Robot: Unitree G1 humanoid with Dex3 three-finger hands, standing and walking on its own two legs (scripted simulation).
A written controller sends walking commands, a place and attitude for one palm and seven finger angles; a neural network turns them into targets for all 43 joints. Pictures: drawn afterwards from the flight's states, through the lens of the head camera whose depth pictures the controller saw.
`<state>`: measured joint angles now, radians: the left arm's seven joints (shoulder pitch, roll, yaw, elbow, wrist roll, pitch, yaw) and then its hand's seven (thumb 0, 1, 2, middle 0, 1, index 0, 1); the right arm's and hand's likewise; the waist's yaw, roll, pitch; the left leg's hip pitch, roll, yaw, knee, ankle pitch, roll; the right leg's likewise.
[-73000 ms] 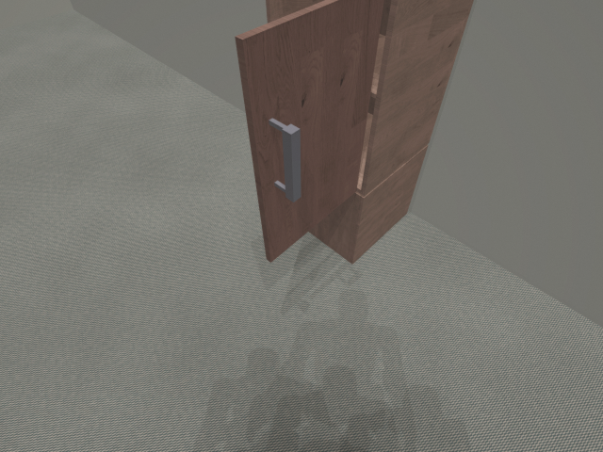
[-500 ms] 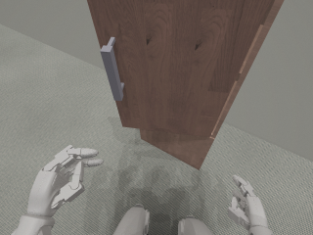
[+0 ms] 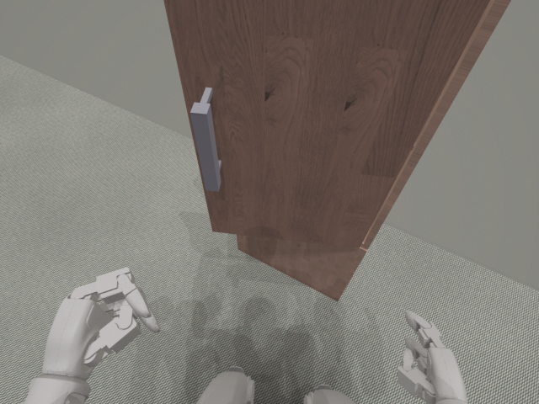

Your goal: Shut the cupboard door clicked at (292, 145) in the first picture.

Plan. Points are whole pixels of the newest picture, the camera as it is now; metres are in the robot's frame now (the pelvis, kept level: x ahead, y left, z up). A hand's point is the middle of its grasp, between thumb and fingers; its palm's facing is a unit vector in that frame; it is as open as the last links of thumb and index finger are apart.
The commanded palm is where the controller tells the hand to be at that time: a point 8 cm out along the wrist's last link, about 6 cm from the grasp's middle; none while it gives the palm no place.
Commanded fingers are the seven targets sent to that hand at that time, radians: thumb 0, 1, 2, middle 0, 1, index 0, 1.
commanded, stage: raise the hand and make a fist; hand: left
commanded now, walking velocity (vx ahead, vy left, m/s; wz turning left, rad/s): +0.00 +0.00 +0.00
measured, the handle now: (210, 143) +0.50 +0.15 +0.08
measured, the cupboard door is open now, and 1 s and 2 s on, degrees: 23 23 23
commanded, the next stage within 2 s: bring the fist close to the handle in 0.76 s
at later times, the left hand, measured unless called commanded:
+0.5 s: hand (133, 303) +0.22 +0.19 +0.08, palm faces -0.03 -1.00 -0.03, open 3.1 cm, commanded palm +0.20 +0.24 +0.09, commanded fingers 0.00 0.90 0.90 -1.30 -1.50 -1.30 -1.50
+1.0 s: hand (142, 293) +0.23 +0.18 +0.09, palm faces +0.03 -1.00 -0.05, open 3.1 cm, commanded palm +0.22 +0.22 +0.09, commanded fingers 0.00 0.90 0.90 -1.30 -1.50 -1.30 -1.50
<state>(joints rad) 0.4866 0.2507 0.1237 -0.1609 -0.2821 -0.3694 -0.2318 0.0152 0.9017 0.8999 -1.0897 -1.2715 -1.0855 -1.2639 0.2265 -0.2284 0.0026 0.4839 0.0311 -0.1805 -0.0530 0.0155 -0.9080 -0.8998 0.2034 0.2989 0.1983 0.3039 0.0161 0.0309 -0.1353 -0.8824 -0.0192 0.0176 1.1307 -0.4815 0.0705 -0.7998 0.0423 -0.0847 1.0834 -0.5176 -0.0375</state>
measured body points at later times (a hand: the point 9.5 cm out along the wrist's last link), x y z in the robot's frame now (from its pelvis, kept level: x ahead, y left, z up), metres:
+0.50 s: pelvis +0.00 +0.00 +0.02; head +0.04 +0.00 +0.47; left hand +0.22 +0.24 +0.09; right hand +0.17 -0.23 -0.05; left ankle +0.04 +0.07 -0.66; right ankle +0.01 -0.10 -0.66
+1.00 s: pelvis +0.00 -0.02 +0.01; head +0.04 -0.02 +0.46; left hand +0.23 +0.23 +0.10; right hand +0.19 -0.25 -0.06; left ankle +0.04 +0.07 -0.66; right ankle +0.01 -0.10 -0.66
